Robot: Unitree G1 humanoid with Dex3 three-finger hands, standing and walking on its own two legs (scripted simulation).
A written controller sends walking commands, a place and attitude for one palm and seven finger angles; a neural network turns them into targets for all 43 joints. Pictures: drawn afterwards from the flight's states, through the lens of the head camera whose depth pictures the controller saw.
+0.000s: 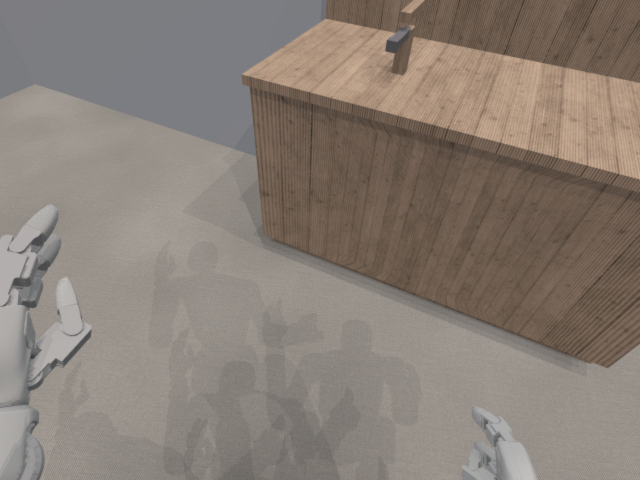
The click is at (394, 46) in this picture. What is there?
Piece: tap's lever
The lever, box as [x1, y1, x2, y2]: [385, 37, 399, 53]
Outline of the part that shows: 389,37 387,39 385,50 395,53 398,48 399,39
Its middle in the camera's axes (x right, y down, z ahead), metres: +0.18 -0.49 +0.99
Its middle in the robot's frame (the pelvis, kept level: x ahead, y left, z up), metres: +1.09 -0.12 +0.11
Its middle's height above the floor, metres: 0.89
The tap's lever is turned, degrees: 0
